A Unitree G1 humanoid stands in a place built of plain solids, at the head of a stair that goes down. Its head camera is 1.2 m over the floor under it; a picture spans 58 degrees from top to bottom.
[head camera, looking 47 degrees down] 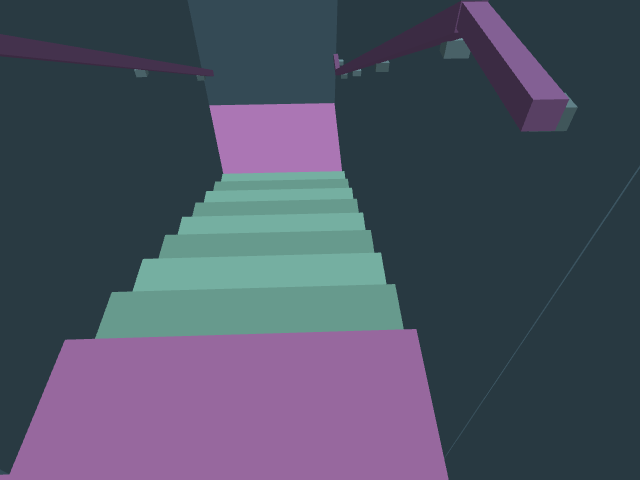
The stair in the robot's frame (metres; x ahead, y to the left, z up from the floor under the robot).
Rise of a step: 0.16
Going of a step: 0.30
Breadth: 1.10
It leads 2 degrees to the left of straight ahead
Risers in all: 9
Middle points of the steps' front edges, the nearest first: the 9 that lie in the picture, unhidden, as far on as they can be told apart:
0.71 0.24 0.00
1.01 0.25 -0.16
1.31 0.27 -0.32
1.61 0.28 -0.47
1.91 0.29 -0.62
2.21 0.30 -0.78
2.51 0.31 -0.93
2.81 0.32 -1.09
3.11 0.33 -1.24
